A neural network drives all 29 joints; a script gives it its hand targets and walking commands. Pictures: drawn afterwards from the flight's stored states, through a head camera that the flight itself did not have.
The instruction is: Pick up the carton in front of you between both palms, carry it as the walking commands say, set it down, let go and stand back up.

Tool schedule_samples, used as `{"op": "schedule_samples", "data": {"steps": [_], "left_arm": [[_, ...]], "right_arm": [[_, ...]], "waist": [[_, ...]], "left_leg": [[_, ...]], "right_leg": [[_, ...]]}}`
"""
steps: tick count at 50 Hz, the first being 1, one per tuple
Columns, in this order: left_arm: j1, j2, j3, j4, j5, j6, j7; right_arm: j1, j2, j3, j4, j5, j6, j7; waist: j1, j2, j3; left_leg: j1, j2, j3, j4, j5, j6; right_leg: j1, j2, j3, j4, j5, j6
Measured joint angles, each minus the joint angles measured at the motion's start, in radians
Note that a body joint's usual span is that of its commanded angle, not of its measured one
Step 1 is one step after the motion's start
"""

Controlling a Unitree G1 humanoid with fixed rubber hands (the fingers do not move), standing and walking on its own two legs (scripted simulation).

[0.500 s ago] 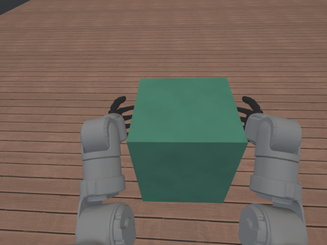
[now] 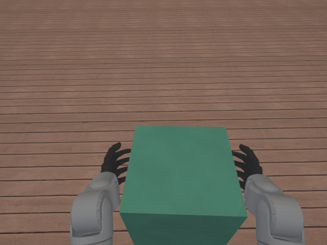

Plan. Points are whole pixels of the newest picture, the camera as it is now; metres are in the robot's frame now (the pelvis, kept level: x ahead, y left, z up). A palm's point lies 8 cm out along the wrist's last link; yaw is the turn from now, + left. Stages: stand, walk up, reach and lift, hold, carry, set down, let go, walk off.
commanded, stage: carry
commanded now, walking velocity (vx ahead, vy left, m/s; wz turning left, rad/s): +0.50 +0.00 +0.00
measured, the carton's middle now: (178, 191) +0.27 +0.00 +0.01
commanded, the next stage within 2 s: none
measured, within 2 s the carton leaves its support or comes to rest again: neither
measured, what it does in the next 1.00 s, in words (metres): walks ahead: right foot, then left foot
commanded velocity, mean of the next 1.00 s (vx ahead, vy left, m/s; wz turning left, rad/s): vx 0.50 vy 0.00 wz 0.00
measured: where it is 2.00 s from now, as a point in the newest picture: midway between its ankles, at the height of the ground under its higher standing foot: (169, 122)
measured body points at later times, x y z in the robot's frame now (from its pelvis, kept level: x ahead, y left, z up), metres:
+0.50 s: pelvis +0.31 -0.05 +0.00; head +0.29 -0.07 +0.45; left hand +0.53 +0.12 +0.07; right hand +0.56 -0.18 +0.06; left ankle +0.27 +0.09 -0.67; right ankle +0.34 -0.13 -0.75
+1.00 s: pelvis +0.62 +0.03 +0.00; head +0.61 +0.05 +0.45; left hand +0.87 +0.18 +0.07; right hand +0.86 -0.13 +0.08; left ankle +0.64 +0.10 -0.75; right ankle +0.57 -0.12 -0.66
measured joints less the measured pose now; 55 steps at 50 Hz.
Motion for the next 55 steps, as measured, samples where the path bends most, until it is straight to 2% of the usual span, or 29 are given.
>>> {"op": "schedule_samples", "data": {"steps": [7, 11, 13, 14, 15, 16, 17, 19, 20, 22, 27, 30, 34, 38, 40, 42, 44, 46, 49, 55], "left_arm": [[0.075, 0.000, -0.046, -0.112, 0.006, 0.043, 0.000], [0.089, -0.001, -0.043, -0.127, 0.009, 0.072, 0.001], [0.088, 0.000, -0.039, -0.121, 0.007, 0.083, 0.002], [0.084, 0.000, -0.037, -0.116, 0.005, 0.087, 0.003], [0.077, 0.000, -0.039, -0.099, 0.004, 0.084, 0.003], [0.066, 0.000, -0.041, -0.068, 0.004, 0.077, 0.004], [0.055, 0.000, -0.043, -0.035, 0.003, 0.073, 0.004], [0.053, 0.000, -0.043, 0.004, 0.002, 0.068, 0.004], [0.062, 0.000, -0.041, 0.008, 0.001, 0.064, 0.004], [0.086, -0.002, -0.037, 0.003, -0.002, 0.049, 0.004], [0.131, -0.005, -0.041, -0.022, -0.001, 0.002, -0.001], [0.146, -0.006, -0.050, -0.041, -0.001, -0.011, -0.004], [0.151, -0.007, -0.065, -0.086, -0.002, -0.006, -0.004], [0.137, -0.005, -0.073, -0.127, 0.000, 0.020, -0.003], [0.124, -0.004, -0.069, -0.144, -0.001, 0.036, 0.001], [0.103, 0.000, -0.046, -0.138, -0.003, 0.051, 0.006], [0.091, 0.000, -0.029, -0.120, -0.003, 0.065, 0.011], [0.088, 0.000, -0.032, -0.111, 0.000, 0.075, 0.012], [0.093, -0.001, -0.049, -0.108, 0.001, 0.067, 0.012], [0.110, -0.002, -0.064, -0.140, 0.006, 0.039, 0.010]], "right_arm": [[0.084, -0.001, 0.024, -0.118, 0.011, 0.040, 0.000], [0.085, -0.001, 0.032, -0.121, 0.008, 0.070, 0.000], [0.082, -0.001, 0.033, -0.116, 0.004, 0.085, 0.000], [0.078, -0.001, 0.033, -0.114, 0.001, 0.091, 0.000], [0.070, -0.002, 0.026, -0.107, 0.000, 0.096, -0.001], [0.065, -0.003, 0.015, -0.090, -0.002, 0.097, -0.001], [0.064, -0.003, 0.004, -0.073, -0.004, 0.098, -0.002], [0.065, -0.002, -0.003, -0.048, -0.008, 0.100, -0.003], [0.069, -0.002, 0.001, -0.041, -0.010, 0.099, -0.002], [0.080, -0.002, 0.013, -0.034, -0.012, 0.086, -0.002], [0.121, 0.001, 0.039, -0.044, -0.024, 0.030, 0.010], [0.146, 0.004, 0.043, -0.071, -0.026, 0.014, 0.012], [0.163, 0.006, 0.042, -0.128, -0.020, 0.017, 0.012], [0.155, 0.004, 0.036, -0.172, -0.007, 0.040, 0.004], [0.138, 0.002, 0.033, -0.180, 0.005, 0.053, 0.005], [0.108, 0.000, 0.039, -0.141, 0.009, 0.048, 0.002], [0.085, -0.001, 0.040, -0.099, 0.012, 0.051, 0.000], [0.093, 0.000, 0.035, -0.094, 0.013, 0.055, -0.001], [0.117, 0.002, 0.026, -0.114, 0.016, 0.048, -0.001], [0.130, 0.003, 0.026, -0.147, 0.024, 0.025, 0.002]], "waist": [[-0.016, 0.004, -0.053], [-0.016, 0.007, -0.084], [-0.016, 0.015, -0.093], [-0.014, 0.020, -0.094], [-0.007, 0.039, -0.092], [0.002, 0.058, -0.090], [0.013, 0.060, -0.084], [0.025, 0.049, -0.061], [0.030, 0.043, -0.049], [0.037, 0.038, -0.033], [0.045, 0.020, -0.033], [0.038, 0.014, -0.048], [0.025, 0.017, -0.062], [0.021, 0.013, -0.070], [0.022, 0.002, -0.067], [0.009, -0.040, -0.058], [-0.004, -0.036, -0.038], [-0.009, -0.023, -0.015], [-0.015, -0.013, 0.001], [-0.017, -0.002, -0.013]], "left_leg": [[0.210, 0.000, -0.013, -0.121, -0.070, -0.029], [0.323, 0.002, -0.016, -0.127, -0.156, -0.062], [0.369, 0.009, -0.024, -0.095, -0.219, -0.083], [0.381, 0.019, -0.030, -0.053, -0.263, -0.096], [0.372, 0.042, -0.037, 0.026, -0.316, -0.103], [0.321, 0.071, -0.052, 0.161, -0.333, -0.102], [0.244, 0.075, -0.086, 0.331, -0.318, -0.097], [0.075, 0.051, -0.142, 0.630, -0.288, -0.077], [-0.001, 0.045, -0.148, 0.720, -0.259, -0.064], [-0.123, 0.051, -0.143, 0.773, -0.181, -0.048], [-0.288, 0.077, -0.113, 0.578, -0.046, -0.062], [-0.317, 0.084, -0.095, 0.409, 0.031, -0.075], [-0.309, 0.082, -0.070, 0.245, 0.115, -0.075], [-0.255, 0.068, -0.031, 0.143, 0.128, -0.059], [-0.197, 0.049, 0.005, 0.097, 0.088, -0.046], [-0.190, 0.024, 0.038, 0.160, 0.075, 0.003], [-0.172, 0.027, 0.047, 0.186, 0.020, 0.026], [-0.120, 0.029, 0.047, 0.139, 0.010, 0.017], [-0.032, 0.021, 0.043, 0.041, 0.009, 0.014], [0.147, 0.006, 0.030, -0.121, -0.014, -0.006]], "right_leg": [[-0.114, -0.036, -0.039, -0.349, 0.224, 0.015], [-0.091, -0.030, -0.078, -0.479, 0.321, -0.001], [-0.054, -0.022, -0.104, -0.517, 0.315, -0.013], [-0.024, -0.012, -0.120, -0.537, 0.287, -0.019], [-0.012, 0.001, -0.135, -0.523, 0.312, -0.049], [-0.019, 0.009, -0.149, -0.471, 0.289, -0.074], [-0.020, 0.008, -0.156, -0.437, 0.251, -0.089], [0.014, 0.003, -0.161, -0.449, 0.206, -0.096], [0.040, 0.002, -0.163, -0.478, 0.208, -0.089], [0.098, 0.009, -0.164, -0.548, 0.213, -0.086], [0.240, 0.019, -0.152, -0.703, 0.215, -0.075], [0.323, 0.021, -0.145, -0.768, 0.196, -0.059], [0.429, 0.024, -0.138, -0.807, 0.139, -0.031], [0.523, 0.020, -0.128, -0.794, 0.046, 0.009], [0.547, 0.001, -0.115, -0.720, -0.035, 0.035], [0.472, -0.059, -0.089, -0.482, -0.097, 0.036], [0.306, -0.048, -0.009, -0.141, -0.087, 0.022], [0.157, -0.030, 0.019, 0.068, -0.040, -0.001], [-0.001, -0.039, 0.013, 0.091, 0.077, -0.016], [-0.157, -0.068, -0.016, -0.149, 0.251, 0.007]]}}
